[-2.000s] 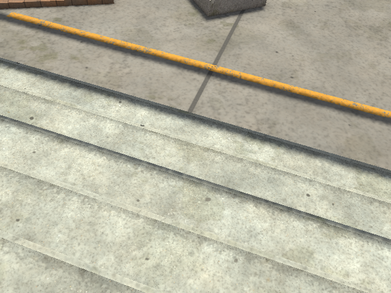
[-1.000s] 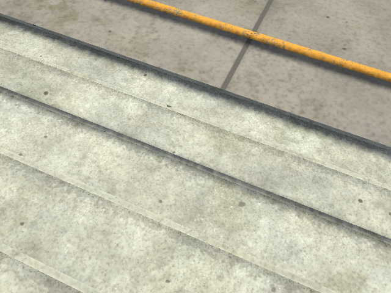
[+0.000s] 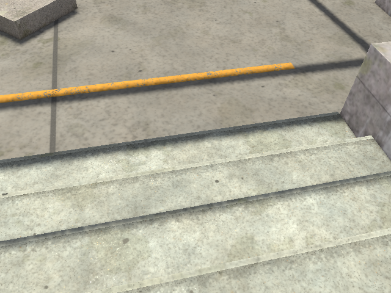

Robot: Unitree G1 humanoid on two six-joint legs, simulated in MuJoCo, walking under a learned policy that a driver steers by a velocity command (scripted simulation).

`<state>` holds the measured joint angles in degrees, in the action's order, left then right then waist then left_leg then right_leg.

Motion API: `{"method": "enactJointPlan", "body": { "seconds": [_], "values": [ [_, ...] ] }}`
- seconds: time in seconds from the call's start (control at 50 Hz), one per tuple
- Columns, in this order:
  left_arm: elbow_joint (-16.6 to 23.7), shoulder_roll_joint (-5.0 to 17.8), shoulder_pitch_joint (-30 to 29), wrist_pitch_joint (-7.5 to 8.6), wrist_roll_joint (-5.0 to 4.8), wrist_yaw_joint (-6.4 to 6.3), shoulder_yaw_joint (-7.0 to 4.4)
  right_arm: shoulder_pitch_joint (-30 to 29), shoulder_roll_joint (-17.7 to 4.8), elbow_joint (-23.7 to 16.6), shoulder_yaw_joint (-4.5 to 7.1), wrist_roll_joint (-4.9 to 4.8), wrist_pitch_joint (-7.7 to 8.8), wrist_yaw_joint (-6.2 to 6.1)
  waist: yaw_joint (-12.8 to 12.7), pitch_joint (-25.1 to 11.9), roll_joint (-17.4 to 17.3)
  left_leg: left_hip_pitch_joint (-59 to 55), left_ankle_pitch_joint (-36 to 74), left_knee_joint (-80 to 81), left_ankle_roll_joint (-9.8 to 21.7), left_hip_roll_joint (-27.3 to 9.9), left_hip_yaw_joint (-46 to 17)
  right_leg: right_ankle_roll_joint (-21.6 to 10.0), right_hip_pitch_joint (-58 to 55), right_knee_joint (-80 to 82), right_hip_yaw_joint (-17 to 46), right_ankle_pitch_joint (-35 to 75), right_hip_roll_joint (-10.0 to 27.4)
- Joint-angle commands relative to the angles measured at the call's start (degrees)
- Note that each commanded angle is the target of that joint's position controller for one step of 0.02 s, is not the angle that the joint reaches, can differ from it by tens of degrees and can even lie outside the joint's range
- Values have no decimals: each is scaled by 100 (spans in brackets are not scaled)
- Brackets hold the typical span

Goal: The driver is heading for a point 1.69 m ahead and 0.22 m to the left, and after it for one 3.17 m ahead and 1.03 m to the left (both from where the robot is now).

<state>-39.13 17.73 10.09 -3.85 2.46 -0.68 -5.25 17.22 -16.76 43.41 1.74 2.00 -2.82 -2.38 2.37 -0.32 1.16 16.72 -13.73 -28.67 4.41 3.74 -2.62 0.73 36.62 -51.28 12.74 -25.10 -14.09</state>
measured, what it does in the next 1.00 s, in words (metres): climbs, backwards: right foot 0.12 m higher, then left foot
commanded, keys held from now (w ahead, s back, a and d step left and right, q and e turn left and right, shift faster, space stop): no key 1.00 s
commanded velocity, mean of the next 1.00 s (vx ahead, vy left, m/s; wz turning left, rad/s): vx -0.01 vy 0.00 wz -0.07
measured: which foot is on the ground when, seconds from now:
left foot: down 0.00-0.44, up 0.46-0.96, down 0.98-1.00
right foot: up 0.00-0.42, down 0.44-1.00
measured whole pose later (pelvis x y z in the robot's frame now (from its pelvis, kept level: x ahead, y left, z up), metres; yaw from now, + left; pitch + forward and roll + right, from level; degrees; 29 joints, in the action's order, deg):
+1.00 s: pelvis -0.10 -0.06 +0.10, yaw -2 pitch +2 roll +0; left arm -53.5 11.6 22.3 2.7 1.4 -1.7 1.3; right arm 12.0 -11.9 52.7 1.9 0.7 -2.8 -0.5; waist -1.9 -1.2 -0.8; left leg 19.4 -19.1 -45.7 -0.8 1.8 -4.9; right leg -5.6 13.5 -39.6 -0.9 -27.7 -5.3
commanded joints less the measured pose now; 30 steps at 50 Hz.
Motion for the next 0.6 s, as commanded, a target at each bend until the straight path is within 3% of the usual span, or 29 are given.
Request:
{"method": "enactJointPlan", "body": {
  "seconds": [0.02,0.04,0.06,0.08,0.14,0.16,0.2,0.22,0.26,0.34,0.36,0.38,0.4,0.42,0.44,0.46,0.48,0.5,0.52,0.54,0.56,0.58,0.6],
  "values": [
    [557,611,-235,276,114,32,-113,-822,-878,-536,124,204,179,-31,-605,247,-758,552,-1821,1865,669,-1680,-2351,263,1275,-3501,-141,410,-152],
    [429,557,65,224,147,93,-82,-1060,-692,-667,50,184,227,8,-733,-47,-778,863,-1223,1572,508,-1326,-1733,348,960,-4658,-432,567,-160],
    [421,481,219,137,112,104,-55,-1274,-505,-813,-41,115,248,52,-812,-104,-944,1056,-1059,1343,460,-1110,-1395,399,996,-5437,-564,585,-61],
    [463,400,148,61,78,138,10,-1182,-358,-875,-84,37,275,90,-670,-52,-875,1045,-958,1200,531,-1028,-1248,434,1245,-6051,-701,582,-52],
    [836,207,-560,-112,51,74,192,-177,-440,-790,-81,-90,287,33,-59,122,-452,386,-712,965,816,-1140,-1388,491,2026,-6552,-716,541,72],
    [804,221,-498,-103,101,9,175,153,-526,-726,-42,-117,314,3,69,-99,-434,-174,-322,901,843,-1211,-1549,441,2091,-6898,-702,419,94],
    [928,146,-645,-139,67,-44,237,455,-597,-646,-10,-115,335,-64,186,-255,-547,-777,121,755,935,-1320,-1589,454,2227,-6713,-605,284,194],
    [893,-14,-609,-178,-52,-70,295,518,-515,-664,-48,-92,339,-77,294,-415,-742,-911,723,996,1129,-1537,-1742,362,1975,-6884,-769,-337,280],
    [993,20,-671,-223,-103,-88,325,484,-560,-660,-15,-83,364,-96,282,-509,-805,-1046,1135,1112,1274,-1644,-1709,277,1659,-6767,-810,-640,412],
    [1135,-33,-517,-248,-151,18,459,20,-570,-723,14,-78,396,-98,8,-558,-955,-523,1104,1505,1080,-1603,-1323,15,371,-4868,-1131,-1181,949],
    [1306,-212,-510,-247,-190,86,585,77,-563,-603,58,-132,281,-104,-68,-418,-1191,-566,-169,1800,753,-1437,-1194,-238,89,-2685,-1191,-2666,1181],
    [1230,-361,-341,-196,-220,141,699,197,-692,-600,147,-199,176,-63,45,-409,-1549,-25,-579,2454,665,-1370,-1000,-479,-992,-1868,-1744,-3443,889],
    [1086,-277,105,-150,-194,179,698,281,-834,-549,231,-264,159,20,11,-329,-1947,658,-161,2722,626,-1505,-1054,-760,-2091,-1883,-1744,-2866,798],
    [817,-181,1053,-92,-194,196,641,152,-836,-525,258,-342,156,115,-498,-304,-1606,1390,-38,2516,488,-1530,-863,-974,-3156,-1356,-1975,-1505,660],
    [799,-34,1179,2,-182,198,628,622,-552,-287,289,-316,79,140,-621,329,-470,1553,-991,1084,57,-1151,-590,-1202,-2680,896,-691,-1937,808],
    [534,426,2037,80,-162,132,525,-234,-289,-902,325,-213,217,228,-1152,905,1948,3867,-2375,-664,-247,-294,-151,-1294,-2889,1924,2745,562,2719],
    [330,357,2208,214,-196,-77,589,-1494,-465,-1201,386,-104,376,255,-1573,1485,1516,4367,-2533,-852,-299,109,-1921,-1145,-2182,2648,3864,3355,3019],
    [249,380,1652,274,55,-235,614,-798,-146,-978,320,-319,436,252,-892,1256,870,3811,-1918,-1170,-363,272,-2379,-1180,-1934,2390,3414,3758,3121],
    [246,437,932,329,163,-268,561,-408,-86,-746,308,-332,378,214,-316,979,833,3260,-1263,-1964,-397,411,-2071,-1087,-1623,1989,2626,3854,2893],
    [172,282,575,411,93,-213,567,-125,-151,-531,336,-197,261,172,2,651,832,2582,-665,-2641,-418,498,-1658,-909,-1200,1557,1751,4199,2581],
    [162,55,354,444,-29,-108,581,279,-242,-232,392,-83,129,163,276,359,552,1906,-151,-3285,-441,581,-1215,-726,-833,1342,935,4277,2254],
    [158,-30,224,431,-108,-26,565,526,-276,-62,429,-101,6,182,398,67,498,1489,127,-3723,-460,596,-993,-626,-655,1547,557,3893,2110],
    [134,-53,154,434,-168,13,548,506,-273,-37,425,-132,-89,197,420,41,518,1382,328,-3959,-472,543,-894,-617,-609,1817,394,3434,2048]
  ]
}}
